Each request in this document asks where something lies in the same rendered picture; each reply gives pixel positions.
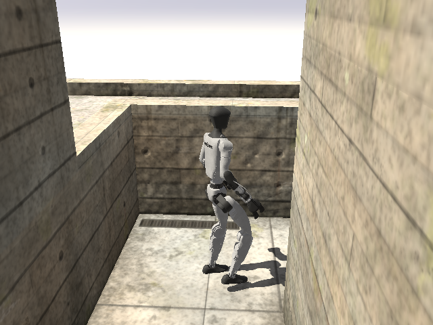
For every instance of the left robot hand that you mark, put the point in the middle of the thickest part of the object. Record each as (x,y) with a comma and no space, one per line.
(225,184)

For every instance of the left robot upper arm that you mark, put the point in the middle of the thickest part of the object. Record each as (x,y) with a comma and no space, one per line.
(202,153)

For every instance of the humanoid robot head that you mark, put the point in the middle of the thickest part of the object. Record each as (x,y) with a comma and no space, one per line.
(220,118)

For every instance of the right robot upper arm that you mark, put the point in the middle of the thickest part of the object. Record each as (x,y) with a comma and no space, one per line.
(225,147)

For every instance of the robot left thigh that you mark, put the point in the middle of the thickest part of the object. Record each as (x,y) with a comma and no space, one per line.
(218,229)

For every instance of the robot right forearm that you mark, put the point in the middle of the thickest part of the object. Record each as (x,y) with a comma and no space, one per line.
(240,191)

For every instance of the right robot hand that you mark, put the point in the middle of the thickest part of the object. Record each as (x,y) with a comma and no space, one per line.
(253,206)

